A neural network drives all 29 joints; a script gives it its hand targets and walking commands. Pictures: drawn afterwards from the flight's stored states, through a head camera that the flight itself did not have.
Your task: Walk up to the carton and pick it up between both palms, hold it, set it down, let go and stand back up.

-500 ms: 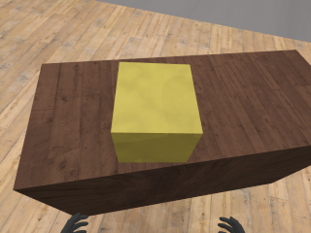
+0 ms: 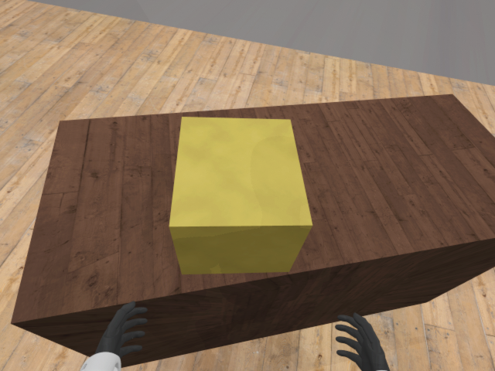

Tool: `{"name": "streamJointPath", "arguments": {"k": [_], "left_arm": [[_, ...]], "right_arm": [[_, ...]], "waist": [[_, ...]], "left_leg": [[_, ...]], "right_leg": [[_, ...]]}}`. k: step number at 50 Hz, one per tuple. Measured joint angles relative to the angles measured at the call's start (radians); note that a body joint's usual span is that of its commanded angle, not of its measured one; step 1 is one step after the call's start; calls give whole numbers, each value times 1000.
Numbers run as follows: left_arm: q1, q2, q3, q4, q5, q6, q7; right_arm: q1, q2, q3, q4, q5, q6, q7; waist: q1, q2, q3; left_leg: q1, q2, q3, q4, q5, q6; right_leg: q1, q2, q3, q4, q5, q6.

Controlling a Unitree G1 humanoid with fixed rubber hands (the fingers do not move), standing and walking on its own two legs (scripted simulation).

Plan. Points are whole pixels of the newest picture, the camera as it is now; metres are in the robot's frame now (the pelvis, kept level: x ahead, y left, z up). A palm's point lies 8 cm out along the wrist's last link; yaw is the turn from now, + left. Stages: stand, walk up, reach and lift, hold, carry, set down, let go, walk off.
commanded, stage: let go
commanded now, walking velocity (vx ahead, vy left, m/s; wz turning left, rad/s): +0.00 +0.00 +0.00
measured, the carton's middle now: (236, 196) +0.43 +0.04 -0.02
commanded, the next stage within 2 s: stand in 0.34 s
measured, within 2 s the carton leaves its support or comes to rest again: neither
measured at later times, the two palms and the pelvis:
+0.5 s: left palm out of the picture +0.08 +0.23 -0.10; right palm out of the picture +0.07 -0.23 -0.11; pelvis -0.03 -0.01 -0.01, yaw +1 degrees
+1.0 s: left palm out of the picture -0.05 +0.23 -0.15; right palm out of the picture -0.06 -0.20 -0.15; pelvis -0.02 +0.02 -0.01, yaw +2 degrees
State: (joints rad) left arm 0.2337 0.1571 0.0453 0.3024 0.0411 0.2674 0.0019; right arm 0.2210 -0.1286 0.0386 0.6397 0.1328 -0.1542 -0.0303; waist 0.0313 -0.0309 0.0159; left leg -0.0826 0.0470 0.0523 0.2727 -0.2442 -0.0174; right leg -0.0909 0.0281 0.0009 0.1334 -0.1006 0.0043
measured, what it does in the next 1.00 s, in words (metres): stands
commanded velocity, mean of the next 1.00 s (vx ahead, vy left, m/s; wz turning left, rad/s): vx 0.00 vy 0.00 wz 0.00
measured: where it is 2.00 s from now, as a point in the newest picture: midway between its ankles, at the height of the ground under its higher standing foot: outside the picture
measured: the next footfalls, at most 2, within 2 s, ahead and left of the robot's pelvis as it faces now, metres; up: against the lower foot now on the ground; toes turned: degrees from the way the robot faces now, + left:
none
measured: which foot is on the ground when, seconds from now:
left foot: down 0.00-1.00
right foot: down 0.00-1.00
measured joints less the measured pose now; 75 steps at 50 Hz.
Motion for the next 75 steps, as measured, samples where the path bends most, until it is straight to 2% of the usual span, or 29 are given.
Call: {"name": "streamJointPath", "arguments": {"k": [6, 18, 19, 21, 24, 30, 40, 51, 75], "left_arm": [[-3, 4, 8, -14, -12, 30, -9], [-4, 9, -12, 57, -39, 55, -19], [-2, 9, -18, 74, -37, 34, -17], [11, 13, -31, 151, -15, -83, -10], [54, 23, -27, 258, 11, -220, -1], [132, 33, -7, 408, 7, -288, 2], [192, 26, -6, 578, -12, -297, 17], [187, -19, -27, 714, -23, -286, 30], [150, -68, -55, 889, -29, -270, 42]], "right_arm": [[21, -18, -14, -78, -10, 48, 2], [34, 4, -54, -59, -68, 121, 34], [36, 6, -56, -53, -88, 120, 35], [45, -8, -52, -22, -157, 128, 37], [76, -35, -60, 47, -201, 147, 36], [164, -75, -97, 172, -186, 147, 42], [227, -65, -104, 306, -171, 143, 31], [223, 0, -75, 412, -162, 142, 14], [200, 42, -44, 517, -153, 136, 2]], "waist": [[-5, 14, -10], [-3, 26, -6], [-5, 27, -8], [-19, 32, -22], [-23, 30, -38], [-23, 27, -57], [-29, 32, -67], [-33, 35, -57], [-39, 24, -28]], "left_leg": [[9, 0, -6, 16, -4, 2], [-5, -4, -7, 63, -5, 1], [-13, -5, -8, 70, -6, 2], [-45, -7, -21, 108, -19, 5], [-62, -10, -24, 147, -43, 8], [-61, -20, -26, 180, -72, 14], [-18, -40, -22, 155, -69, 29], [5, -60, -14, 141, -58, 47], [-15, -103, 9, 133, -25, 85]], "right_leg": [[2, 0, -6, 35, -14, -2], [-39, -5, -7, 138, -45, -8], [-48, -6, -8, 149, -48, -8], [-73, -10, -21, 185, -65, -5], [-97, -15, -23, 239, -97, -2], [-106, -26, -24, 295, -137, 1], [-72, -45, -19, 291, -147, 14], [-53, -63, -10, 282, -137, 31], [-81, -105, 16, 286, -104, 68]]}}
